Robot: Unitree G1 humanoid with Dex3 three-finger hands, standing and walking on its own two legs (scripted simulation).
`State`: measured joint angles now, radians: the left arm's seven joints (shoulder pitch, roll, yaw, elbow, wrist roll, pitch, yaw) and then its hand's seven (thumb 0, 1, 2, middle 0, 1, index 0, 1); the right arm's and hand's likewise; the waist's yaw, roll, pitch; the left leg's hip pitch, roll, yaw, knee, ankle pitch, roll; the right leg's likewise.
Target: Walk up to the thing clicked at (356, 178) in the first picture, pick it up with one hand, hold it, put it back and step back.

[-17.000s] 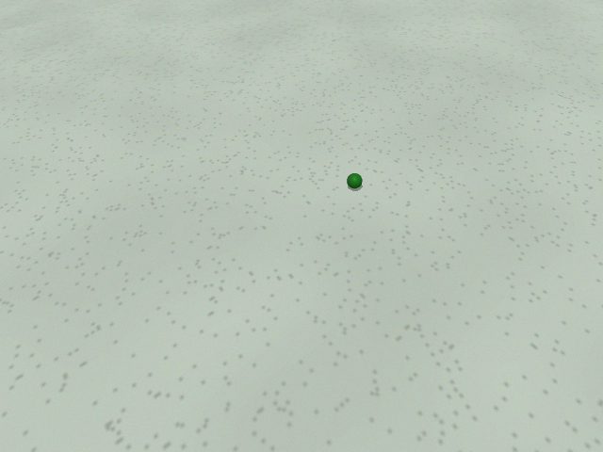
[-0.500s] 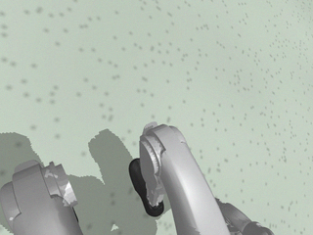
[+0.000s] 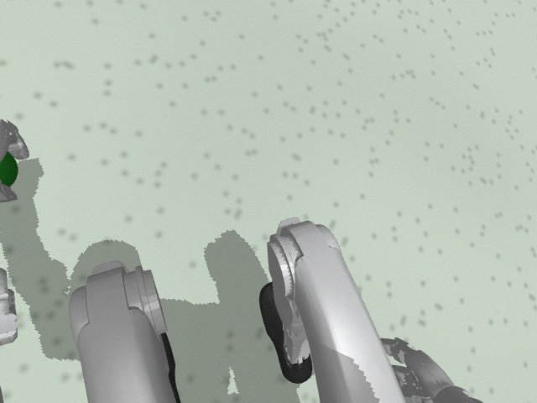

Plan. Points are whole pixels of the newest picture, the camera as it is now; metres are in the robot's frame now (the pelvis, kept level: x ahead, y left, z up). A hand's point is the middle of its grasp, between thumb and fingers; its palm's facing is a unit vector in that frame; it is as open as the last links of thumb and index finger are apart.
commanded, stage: settle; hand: left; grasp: from above
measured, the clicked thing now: out of the picture +0.48 +0.34 -0.18
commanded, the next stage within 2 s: lift in 0.04 s
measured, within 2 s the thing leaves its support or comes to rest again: neither
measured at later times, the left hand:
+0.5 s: hand out of the picture +0.44 +0.33 -0.09, palm faces -0.46 -0.10 -0.88, open 7.9 cm
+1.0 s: hand out of the picture +0.38 +0.31 +0.09, palm faces -0.41 -0.12 -0.91, open 7.9 cm
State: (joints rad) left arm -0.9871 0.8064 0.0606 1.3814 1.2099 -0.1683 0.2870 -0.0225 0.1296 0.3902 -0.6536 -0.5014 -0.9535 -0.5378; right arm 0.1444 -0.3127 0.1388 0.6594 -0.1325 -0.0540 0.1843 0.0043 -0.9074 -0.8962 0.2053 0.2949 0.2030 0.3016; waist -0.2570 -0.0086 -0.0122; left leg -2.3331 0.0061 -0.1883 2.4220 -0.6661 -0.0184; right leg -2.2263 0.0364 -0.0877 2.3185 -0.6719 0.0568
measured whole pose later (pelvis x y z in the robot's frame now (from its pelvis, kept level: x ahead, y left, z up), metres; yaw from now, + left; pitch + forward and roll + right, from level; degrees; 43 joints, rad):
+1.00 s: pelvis +0.00 +0.00 +0.18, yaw +6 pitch +30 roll -5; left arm -0.53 0.58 -0.05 0.75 1.00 -0.04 0.05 0.02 0.16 0.44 -0.56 -0.60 -0.89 -0.64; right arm 0.15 -0.26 -0.01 0.65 0.01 0.06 0.02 0.01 -0.91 -0.90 0.21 0.30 0.20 0.30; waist -0.10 0.05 -0.17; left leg -1.76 0.03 -0.08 1.84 -0.61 0.00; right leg -1.69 0.00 -0.02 1.79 -0.62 0.05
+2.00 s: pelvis +0.07 +0.01 +0.41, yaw +8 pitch +9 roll -1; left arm -0.33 0.38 -0.19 0.84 1.00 0.03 0.14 0.04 0.12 0.52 -0.55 -0.62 -0.89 -0.69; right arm 0.26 -0.25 -0.05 0.75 0.04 0.01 -0.04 0.01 -0.90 -0.89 0.21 0.30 0.20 0.30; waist -0.05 0.03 -0.08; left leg -0.58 0.03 0.01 0.78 -0.36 -0.01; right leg -0.56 -0.01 0.03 0.76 -0.36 0.03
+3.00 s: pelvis +0.07 +0.00 +0.44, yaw +7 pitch +2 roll +0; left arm -0.26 0.40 -0.21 0.66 0.99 0.01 -0.02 0.05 0.13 0.52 -0.52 -0.66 -0.88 -0.72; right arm 0.20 -0.26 -0.03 0.70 0.06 0.05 -0.05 0.01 -0.91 -0.90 0.21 0.30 0.20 0.30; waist 0.00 0.05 -0.03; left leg -0.31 0.03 0.03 0.53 -0.25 -0.01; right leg -0.31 -0.01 0.04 0.55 -0.26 0.02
